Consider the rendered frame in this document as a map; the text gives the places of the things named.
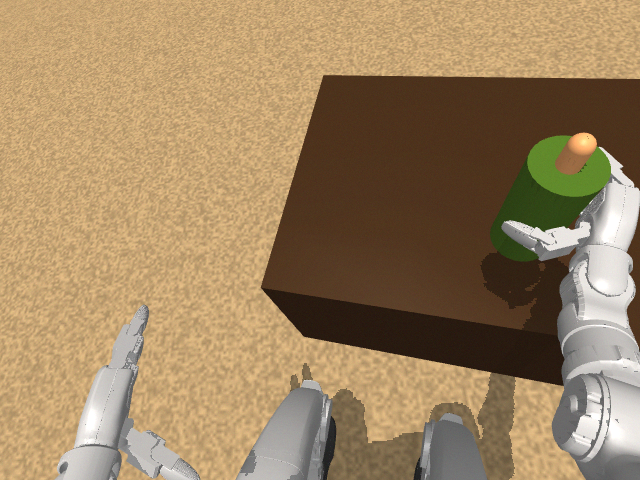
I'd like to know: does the bottle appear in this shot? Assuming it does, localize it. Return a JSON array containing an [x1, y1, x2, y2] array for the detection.
[[490, 133, 611, 262]]

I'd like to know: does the left robot arm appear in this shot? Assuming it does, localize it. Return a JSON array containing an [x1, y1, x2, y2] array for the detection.
[[55, 444, 122, 480]]

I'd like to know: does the right robot arm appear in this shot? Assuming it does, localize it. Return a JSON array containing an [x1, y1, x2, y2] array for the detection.
[[552, 245, 640, 480]]

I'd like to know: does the right robot hand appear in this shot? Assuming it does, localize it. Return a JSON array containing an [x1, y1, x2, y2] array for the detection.
[[501, 147, 640, 261]]

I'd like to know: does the left robot hand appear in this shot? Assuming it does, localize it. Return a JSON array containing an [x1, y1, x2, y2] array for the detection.
[[74, 305, 201, 480]]

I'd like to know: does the left robot foot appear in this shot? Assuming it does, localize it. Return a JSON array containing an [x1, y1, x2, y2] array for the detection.
[[320, 416, 336, 480]]

